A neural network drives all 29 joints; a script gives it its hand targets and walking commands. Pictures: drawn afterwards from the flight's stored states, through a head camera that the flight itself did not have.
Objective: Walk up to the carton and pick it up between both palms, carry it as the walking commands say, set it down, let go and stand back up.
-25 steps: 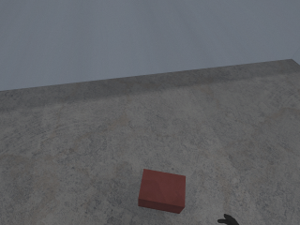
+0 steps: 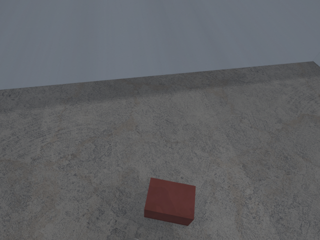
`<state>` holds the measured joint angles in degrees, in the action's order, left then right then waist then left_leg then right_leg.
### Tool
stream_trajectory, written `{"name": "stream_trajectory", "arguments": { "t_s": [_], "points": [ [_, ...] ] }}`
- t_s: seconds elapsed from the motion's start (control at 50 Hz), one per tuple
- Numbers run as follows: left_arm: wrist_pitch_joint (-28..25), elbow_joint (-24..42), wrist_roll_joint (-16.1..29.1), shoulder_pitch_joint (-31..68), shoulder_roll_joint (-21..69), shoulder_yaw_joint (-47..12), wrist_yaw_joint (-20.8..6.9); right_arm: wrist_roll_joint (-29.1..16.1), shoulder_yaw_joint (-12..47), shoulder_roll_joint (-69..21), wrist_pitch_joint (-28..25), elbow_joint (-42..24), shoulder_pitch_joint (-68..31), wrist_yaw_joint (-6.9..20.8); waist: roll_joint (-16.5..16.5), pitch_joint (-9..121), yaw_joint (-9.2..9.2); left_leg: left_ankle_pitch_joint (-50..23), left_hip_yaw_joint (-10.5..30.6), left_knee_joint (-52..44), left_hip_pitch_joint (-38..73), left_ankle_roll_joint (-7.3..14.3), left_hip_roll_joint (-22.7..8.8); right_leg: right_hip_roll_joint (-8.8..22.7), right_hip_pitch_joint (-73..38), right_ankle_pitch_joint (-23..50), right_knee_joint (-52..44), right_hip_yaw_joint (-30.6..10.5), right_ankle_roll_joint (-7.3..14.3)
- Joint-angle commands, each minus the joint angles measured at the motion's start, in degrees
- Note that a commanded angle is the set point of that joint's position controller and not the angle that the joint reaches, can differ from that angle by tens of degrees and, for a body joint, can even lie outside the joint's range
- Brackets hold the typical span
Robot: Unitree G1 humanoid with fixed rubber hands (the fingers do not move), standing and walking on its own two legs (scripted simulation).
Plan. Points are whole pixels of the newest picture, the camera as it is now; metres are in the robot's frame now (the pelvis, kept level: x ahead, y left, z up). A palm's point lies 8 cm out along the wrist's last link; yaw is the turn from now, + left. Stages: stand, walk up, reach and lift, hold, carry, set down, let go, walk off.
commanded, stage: walk up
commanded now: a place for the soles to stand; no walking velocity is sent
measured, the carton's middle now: (169, 201) +0.39 -0.10 -0.67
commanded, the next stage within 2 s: reach and lift in 0.32 s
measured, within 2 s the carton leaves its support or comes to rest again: neither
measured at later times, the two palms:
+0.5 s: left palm (67, 220) +0.18 +0.24 -0.11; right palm out of the picture +0.12 -0.28 -0.10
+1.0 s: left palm (87, 216) +0.20 +0.20 -0.15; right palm (252, 225) +0.18 -0.28 -0.14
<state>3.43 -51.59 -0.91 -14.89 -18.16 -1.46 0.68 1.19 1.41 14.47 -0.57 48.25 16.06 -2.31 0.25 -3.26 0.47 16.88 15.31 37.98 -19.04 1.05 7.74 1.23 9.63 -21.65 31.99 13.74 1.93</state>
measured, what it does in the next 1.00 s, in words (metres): lowers itself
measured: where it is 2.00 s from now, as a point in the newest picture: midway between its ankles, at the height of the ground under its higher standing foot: outside the picture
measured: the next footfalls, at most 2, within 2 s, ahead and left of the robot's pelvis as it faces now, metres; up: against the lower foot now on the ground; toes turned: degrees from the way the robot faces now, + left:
none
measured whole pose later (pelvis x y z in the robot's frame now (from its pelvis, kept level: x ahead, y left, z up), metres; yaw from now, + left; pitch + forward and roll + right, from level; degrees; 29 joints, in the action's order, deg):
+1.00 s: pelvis -0.06 -0.01 -0.06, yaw -13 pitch +12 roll +1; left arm 16.3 -29.7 1.9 4.7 -12.2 9.0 -2.1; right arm 1.7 -1.9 14.8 17.6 33.7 -13.8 1.1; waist 1.4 -3.9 4.7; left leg 22.0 2.4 57.0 -47.3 -1.2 2.3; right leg -2.3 45.7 -26.2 59.5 1.9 3.7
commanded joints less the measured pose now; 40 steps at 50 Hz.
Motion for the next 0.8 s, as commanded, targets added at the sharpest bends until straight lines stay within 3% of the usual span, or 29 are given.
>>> {"name": "stream_trajectory", "arguments": {
  "t_s": [0.0, 0.08, 0.22, 0.3, 0.32, 0.34, 0.36, 0.4, 0.42, 0.44, 0.46, 0.5, 0.6, 0.7, 0.78],
  "points": [
    [-0.2, 2.1, 0.0, -2.2, -6.9, 1.5, 0.2, 0.0, -1.7, 7.7, -0.4, -2.4, 2.2, -0.4, -3.1, 1.6, 0.03, -14.1, 7.6, -6.3, -5.6, 3.2, -7.7, 7.0, -5.5, 6.2, -4.6, -7.1, 3.1],
    [-0.4, 2.0, 0.0, -2.4, -6.9, 1.6, 0.2, 0.0, -1.7, 7.6, -0.3, -2.4, 1.7, -0.4, -3.0, 1.9, 0.24, -14.4, 7.4, -6.0, -6.0, 3.2, -7.4, 7.2, -6.5, 7.5, -4.9, -7.6, 3.1],
    [-0.1, 2.1, -0.2, -0.9, -7.4, 1.9, 0.3, 0.1, -1.5, 6.7, -0.4, -2.3, 1.9, -0.4, -0.2, 1.5, -0.10, -15.4, 0.8, 0.0, -4.6, 2.0, -5.8, 10.8, -4.8, 11.2, -6.6, -7.2, 5.5],
    [0.3, 2.3, -0.1, -0.2, -6.9, 2.0, 0.1, 0.2, -1.6, 7.7, -0.3, -2.4, 2.1, -0.4, -2.1, 0.7, -0.32, -15.3, 4.9, -3.7, -4.6, 2.7, -7.2, 8.1, -4.0, 6.7, -4.1, -6.3, 4.0],
    [2.5, 35.6, 4.9, 28.2, -7.8, 3.0, 0.1, -2.3, -0.9, 9.2, 3.3, -25.5, -24.7, 1.7, 2.4, 3.5, -0.20, -5.5, -11.6, -1.0, -6.6, 1.0, -7.8, 2.9, 14.8, 6.6, 4.4, -15.7, 1.7],
    [4.6, 31.3, 4.2, 24.6, -6.0, 5.8, -0.1, -0.5, -2.9, 8.5, 7.8, -15.9, -14.8, 3.4, 1.7, 1.9, -2.86, 0.3, -12.0, -4.6, -11.5, -1.2, -8.9, 4.6, 9.1, 1.8, 5.1, -12.3, 0.3],
    [7.5, 30.3, 2.7, 19.0, -5.4, 6.7, -0.1, 1.2, -3.4, 10.1, 11.1, -14.9, -10.8, 4.4, -1.5, 0.7, -2.22, 1.4, -12.4, -7.3, -12.7, -2.5, -10.0, 3.5, 6.7, 0.5, 5.5, -9.3, -0.7],
    [13.5, 27.5, 1.5, 9.9, -1.9, 9.1, 0.1, 3.4, -3.8, 12.4, 16.9, -15.9, -12.3, 6.2, -5.8, 1.0, 0.28, -0.7, -10.9, -9.0, -12.8, -0.6, -10.7, 0.9, 4.8, 2.3, 6.3, -10.6, -0.6],
    [16.5, 25.9, 1.4, 5.0, 0.3, 10.6, 0.8, 1.9, -2.4, 12.7, 19.3, -14.8, -10.2, 7.0, -6.8, 2.5, 5.54, -6.4, -10.2, -8.8, -9.3, -0.3, -10.9, 0.7, 4.5, 3.5, 7.1, -12.3, 0.0],
    [18.1, 24.5, 0.8, 0.2, 1.1, 12.4, 1.3, 2.4, -1.4, 12.2, 20.2, -16.6, -8.9, 7.1, -5.4, 5.3, 7.97, -10.4, -10.2, -7.9, -7.5, 0.0, -10.4, 1.0, 4.1, 5.4, 7.4, -12.9, 0.5],
    [19.1, 24.3, 0.9, -2.7, 1.6, 12.7, 1.4, 2.2, 0.1, 11.5, 20.9, -18.8, -9.0, 7.0, -3.0, 8.8, 8.91, -15.3, -10.8, -6.0, -4.8, 0.2, -9.4, 0.9, 4.4, 8.1, 7.3, -13.9, 1.0],
    [19.7, 23.4, 0.5, -1.6, 1.9, 13.2, 0.3, 1.9, 1.0, 10.6, 21.6, -22.2, -11.7, 6.4, 0.4, 10.4, 8.11, -18.5, -11.4, -1.6, -2.2, 0.3, -7.7, 0.6, 9.3, 10.5, 7.3, -15.5, 1.3],
    [15.9, 26.5, -0.1, 8.9, 0.6, 13.0, -1.9, 2.0, -1.5, 10.0, 19.6, -26.0, -17.3, 6.5, 2.1, 11.4, 7.24, -12.5, -12.6, 4.7, -9.3, 0.1, -7.1, -0.5, 14.0, 10.3, 10.8, -16.6, 0.1],
    [12.5, 27.2, 1.3, 13.2, -0.4, 11.8, -2.3, 1.6, -3.8, 9.0, 17.0, -24.5, -21.5, 5.2, 3.6, 17.3, 4.82, -10.9, -13.2, 10.7, -16.0, -1.2, -6.5, -0.5, 15.6, 15.7, 15.4, -18.2, -1.1],
    [11.6, 27.3, 2.4, 13.6, -0.3, 11.5, -2.3, 1.3, -4.6, 7.9, 16.2, -23.1, -23.4, 4.1, 3.5, 21.0, 4.04, -9.6, -13.8, 12.5, -19.3, -1.5, -6.0, 0.0, 16.4, 16.1, 16.8, -18.8, -1.4]
  ]
}}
